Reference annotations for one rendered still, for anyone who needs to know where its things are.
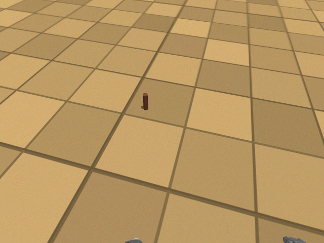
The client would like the can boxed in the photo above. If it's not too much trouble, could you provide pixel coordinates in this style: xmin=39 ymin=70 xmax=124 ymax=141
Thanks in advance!
xmin=143 ymin=93 xmax=148 ymax=110

